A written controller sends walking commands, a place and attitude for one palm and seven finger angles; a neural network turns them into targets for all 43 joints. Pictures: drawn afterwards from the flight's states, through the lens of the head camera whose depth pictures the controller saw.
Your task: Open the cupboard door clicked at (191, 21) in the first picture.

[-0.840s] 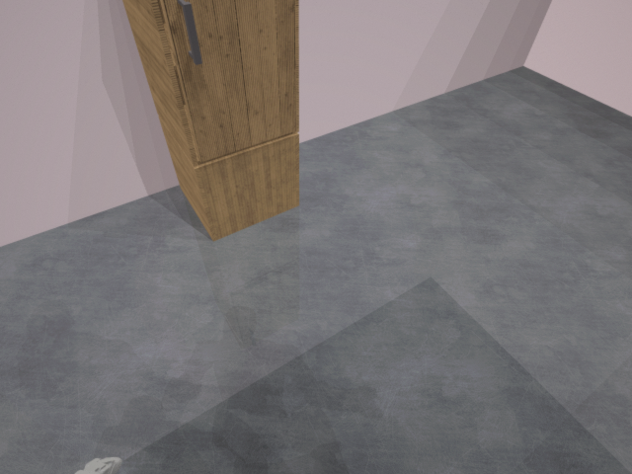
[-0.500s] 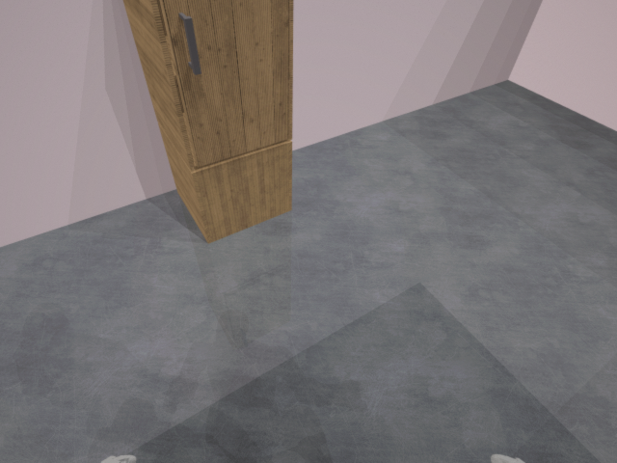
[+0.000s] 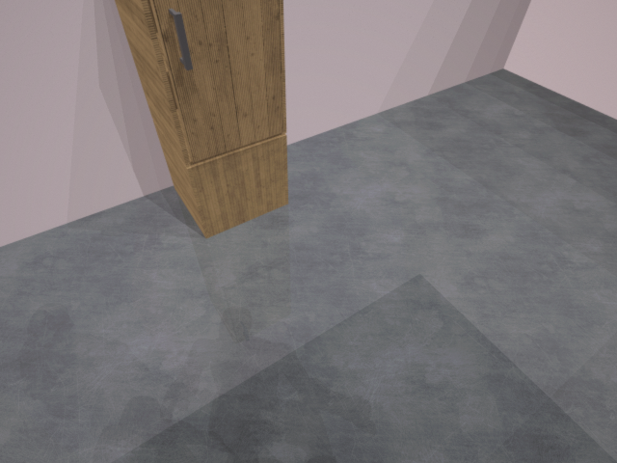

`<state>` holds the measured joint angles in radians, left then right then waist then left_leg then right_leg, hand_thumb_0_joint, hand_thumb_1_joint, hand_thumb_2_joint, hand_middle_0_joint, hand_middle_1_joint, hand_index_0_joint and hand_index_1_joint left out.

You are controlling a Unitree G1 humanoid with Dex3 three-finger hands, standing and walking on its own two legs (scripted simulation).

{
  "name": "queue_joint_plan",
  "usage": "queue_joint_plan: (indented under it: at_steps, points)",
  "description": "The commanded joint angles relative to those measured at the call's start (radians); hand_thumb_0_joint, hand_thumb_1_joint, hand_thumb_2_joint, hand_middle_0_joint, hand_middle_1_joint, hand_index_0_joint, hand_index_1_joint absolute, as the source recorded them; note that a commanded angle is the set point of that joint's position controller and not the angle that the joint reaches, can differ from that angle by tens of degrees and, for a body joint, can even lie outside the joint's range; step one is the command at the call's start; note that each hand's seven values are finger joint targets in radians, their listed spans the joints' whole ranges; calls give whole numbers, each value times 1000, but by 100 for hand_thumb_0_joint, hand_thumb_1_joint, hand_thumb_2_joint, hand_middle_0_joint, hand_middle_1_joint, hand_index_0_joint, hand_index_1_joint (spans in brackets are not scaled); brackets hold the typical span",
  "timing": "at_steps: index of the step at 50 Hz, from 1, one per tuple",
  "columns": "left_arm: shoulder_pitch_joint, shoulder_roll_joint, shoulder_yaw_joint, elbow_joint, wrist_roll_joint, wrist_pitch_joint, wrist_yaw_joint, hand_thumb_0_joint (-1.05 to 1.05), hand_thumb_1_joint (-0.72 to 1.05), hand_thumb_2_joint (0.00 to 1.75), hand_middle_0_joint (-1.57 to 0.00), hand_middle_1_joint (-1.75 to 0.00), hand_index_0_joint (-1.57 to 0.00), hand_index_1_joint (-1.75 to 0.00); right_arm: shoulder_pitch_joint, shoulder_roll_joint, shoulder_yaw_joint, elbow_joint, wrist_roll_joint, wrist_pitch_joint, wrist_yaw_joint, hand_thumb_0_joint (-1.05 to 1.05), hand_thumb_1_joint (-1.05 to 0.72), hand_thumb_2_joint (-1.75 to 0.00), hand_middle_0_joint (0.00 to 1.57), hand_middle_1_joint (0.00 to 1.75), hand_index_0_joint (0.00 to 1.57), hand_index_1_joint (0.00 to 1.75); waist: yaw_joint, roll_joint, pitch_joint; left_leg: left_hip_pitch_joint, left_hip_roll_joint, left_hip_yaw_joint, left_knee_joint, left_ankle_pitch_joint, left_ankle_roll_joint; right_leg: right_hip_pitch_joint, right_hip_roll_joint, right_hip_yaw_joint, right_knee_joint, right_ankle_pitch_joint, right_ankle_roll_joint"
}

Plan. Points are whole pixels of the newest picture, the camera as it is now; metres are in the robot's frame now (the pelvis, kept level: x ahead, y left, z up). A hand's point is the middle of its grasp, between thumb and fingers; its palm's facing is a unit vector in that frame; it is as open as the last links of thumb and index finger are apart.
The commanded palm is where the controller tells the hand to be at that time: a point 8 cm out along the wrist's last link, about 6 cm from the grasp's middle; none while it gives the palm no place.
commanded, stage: stand and wait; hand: left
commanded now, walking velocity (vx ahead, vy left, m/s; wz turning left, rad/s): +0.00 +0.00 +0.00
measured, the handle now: (180, 39) +1.12 +0.42 +0.07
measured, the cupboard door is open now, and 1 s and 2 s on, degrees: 0 0 0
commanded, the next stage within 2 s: look at it before walking up in 0.04 s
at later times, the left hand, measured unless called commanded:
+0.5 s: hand out of the picture +0.08 +0.24 -0.16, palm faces -0.03 -0.94 -0.33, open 7.4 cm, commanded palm none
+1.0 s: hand out of the picture +0.06 +0.18 -0.17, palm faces -0.11 -0.96 -0.24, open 7.4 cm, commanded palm none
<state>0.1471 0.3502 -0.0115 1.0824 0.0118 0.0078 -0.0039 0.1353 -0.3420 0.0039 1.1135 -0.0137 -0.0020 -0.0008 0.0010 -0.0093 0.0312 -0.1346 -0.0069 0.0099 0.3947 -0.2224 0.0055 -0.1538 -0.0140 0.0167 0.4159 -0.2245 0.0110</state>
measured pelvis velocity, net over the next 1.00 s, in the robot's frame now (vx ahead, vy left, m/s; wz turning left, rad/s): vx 0.04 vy -0.03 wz -0.15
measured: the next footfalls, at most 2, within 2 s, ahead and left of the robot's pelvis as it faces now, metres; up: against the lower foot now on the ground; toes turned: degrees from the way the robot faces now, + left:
left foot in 1.46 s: +0.37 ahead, +0.05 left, +0.00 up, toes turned -11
right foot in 1.94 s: +0.46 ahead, -0.27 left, +0.00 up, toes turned -42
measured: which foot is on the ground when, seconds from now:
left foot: down 0.00-1.00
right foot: down 0.00-1.00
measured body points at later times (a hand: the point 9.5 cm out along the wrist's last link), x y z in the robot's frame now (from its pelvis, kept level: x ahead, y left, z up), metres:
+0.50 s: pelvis +0.00 -0.01 +0.00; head +0.00 +0.00 +0.45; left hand +0.08 +0.29 -0.13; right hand +0.08 -0.31 -0.13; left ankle +0.00 +0.12 -0.74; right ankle +0.00 -0.13 -0.74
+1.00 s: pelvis +0.04 -0.03 -0.01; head +0.04 -0.04 +0.44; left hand +0.07 +0.23 -0.16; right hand +0.04 -0.29 -0.17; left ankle +0.00 +0.12 -0.74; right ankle +0.02 -0.12 -0.74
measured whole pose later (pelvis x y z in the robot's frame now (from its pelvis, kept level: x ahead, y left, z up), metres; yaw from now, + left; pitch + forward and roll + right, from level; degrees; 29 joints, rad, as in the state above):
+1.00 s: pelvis +0.04 -0.03 -0.01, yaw -9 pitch -1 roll +1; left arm 0.32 0.24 0.03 1.03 0.03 0.04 -0.04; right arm 0.25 -0.25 -0.02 1.06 -0.03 -0.01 0.00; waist 0.02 0.01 0.02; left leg -0.12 0.08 0.14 0.52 -0.37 -0.03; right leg -0.29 -0.01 -0.05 0.69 -0.43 -0.01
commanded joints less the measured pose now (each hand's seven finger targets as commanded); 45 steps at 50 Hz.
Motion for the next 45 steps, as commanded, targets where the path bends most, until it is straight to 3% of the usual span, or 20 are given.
queue_joint_plan:
  at_steps: [1, 15, 35, 37, 39, 41, 43, 44, 45]
  points:
    - [-55, 197, 45, -67, -1, -30, 16, 0, 90, 90, -20, -30, -20, -30, -65, -204, -41, -67, 5, -31, -10, 0, -90, -90, 20, 30, 20, 30, 2, 10, -42, -21, 120, -104, -84, 74, 28, -6, -102, 92, -81, 73, -37]
    - [-55, 197, 46, -67, 0, -37, 17, 0, 90, 90, -20, -30, -20, -30, -71, -199, -42, -64, 5, -31, -11, 0, -90, -90, 20, 30, 20, 30, -1, -2, -58, 8, 124, -92, -70, 132, 23, -6, -106, 100, -81, 151, -40]
    - [-57, 199, 45, -59, -1, -35, 16, 0, 90, 90, -20, -30, -20, -30, -77, -207, -40, -62, 6, -32, -12, 0, -90, -90, 20, 30, 20, 30, 0, 18, -57, 27, 131, -91, -88, 151, 21, 6, -102, 92, -91, 164, -36]
    - [3, 96, 28, -38, 0, -14, 17, 0, 90, 90, -20, -30, -20, -30, -16, -99, -17, -39, -2, -17, -10, 0, -90, -90, 20, 30, 20, 30, -2, 8, -61, 31, 127, -56, -59, 38, 3, -13, -86, 100, -76, 51, -29]
    - [36, 78, 32, -47, 7, 5, 8, 0, 90, 90, -20, -30, -20, -30, 26, -90, -25, -45, -8, -4, -9, 0, -90, -90, 20, 30, 20, 30, -3, 15, -2, -2, 136, -51, -62, -191, 10, -101, -57, 116, -61, -177, -36]
    - [48, 79, 46, -80, 11, 14, -7, 0, 90, 90, -20, -30, -20, -30, 46, -119, -42, -68, -12, 2, -8, 0, -90, -90, 20, 30, 20, 30, -6, 54, 95, -58, 167, -91, -104, -394, 34, -207, -13, 111, -5, -303, -43]
    - [65, 55, 56, -115, 12, 9, -18, 0, 90, 90, -20, -30, -20, -30, 91, -157, -65, -86, -10, -4, -11, 0, -90, -90, 20, 30, 20, 30, -19, 142, 100, -24, 268, -201, -166, -492, 95, -296, 44, 35, 187, -273, -37]
    - [61, 25, 61, -131, 11, 6, -23, 0, 90, 90, -20, -30, -20, -30, 101, -171, -78, -95, -7, -13, -13, 0, -90, -90, 20, 30, 20, 30, -21, 190, 95, -8, 345, -251, -203, -468, 139, -327, 44, -29, 322, -216, -25]
    - [41, 11, 65, -154, 12, 1, -28, 0, 90, 90, -20, -30, -20, -30, 111, -164, -84, -102, -8, -21, -13, 0, -90, -90, 20, 30, 20, 30, -28, 188, 87, 21, 378, -244, -206, -374, 166, -363, 5, -33, 381, -253, -20]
